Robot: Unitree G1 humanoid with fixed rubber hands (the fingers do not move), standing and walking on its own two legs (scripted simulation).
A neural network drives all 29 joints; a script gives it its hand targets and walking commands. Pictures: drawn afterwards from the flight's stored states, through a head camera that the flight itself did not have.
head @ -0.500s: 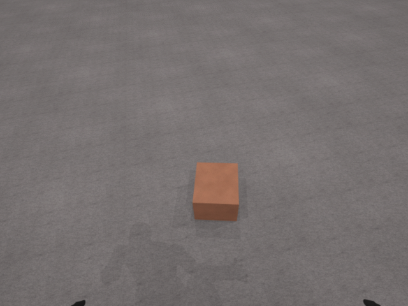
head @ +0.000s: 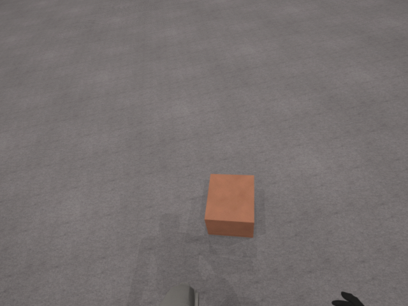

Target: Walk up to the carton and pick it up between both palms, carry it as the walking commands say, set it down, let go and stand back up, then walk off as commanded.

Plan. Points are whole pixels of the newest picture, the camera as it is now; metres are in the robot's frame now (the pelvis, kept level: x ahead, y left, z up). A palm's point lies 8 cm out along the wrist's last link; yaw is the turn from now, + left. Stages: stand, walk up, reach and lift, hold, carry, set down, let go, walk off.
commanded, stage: walk up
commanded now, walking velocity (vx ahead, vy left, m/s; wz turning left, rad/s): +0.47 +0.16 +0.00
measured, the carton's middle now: (231, 204) +0.70 +0.05 -0.70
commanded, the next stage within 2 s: stand in 1.82 s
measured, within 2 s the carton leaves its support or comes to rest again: neither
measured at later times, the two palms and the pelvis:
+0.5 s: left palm (119, 258) +0.24 +0.30 -0.15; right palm (341, 298) +0.19 -0.21 -0.12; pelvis +0.20 +0.05 +0.00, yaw +2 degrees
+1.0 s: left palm (150, 234) +0.31 +0.23 -0.15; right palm (335, 261) +0.27 -0.22 -0.15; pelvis +0.26 +0.01 -0.01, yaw +2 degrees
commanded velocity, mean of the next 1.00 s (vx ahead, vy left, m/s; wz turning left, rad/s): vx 0.17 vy -0.04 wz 0.00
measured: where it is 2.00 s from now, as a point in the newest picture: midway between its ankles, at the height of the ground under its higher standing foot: (222, 305)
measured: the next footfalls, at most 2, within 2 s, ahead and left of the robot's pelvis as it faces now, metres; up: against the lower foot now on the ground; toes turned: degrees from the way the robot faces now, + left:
left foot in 0.20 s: +0.26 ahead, +0.18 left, +0.00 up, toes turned +11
right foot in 0.64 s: +0.35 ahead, -0.12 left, +0.00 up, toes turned -4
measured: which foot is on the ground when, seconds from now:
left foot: up 0.00-0.18, down 0.20-0.66, up 0.68-0.90, down 0.92-1.00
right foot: down 0.00-0.20, up 0.22-0.62, down 0.64-1.00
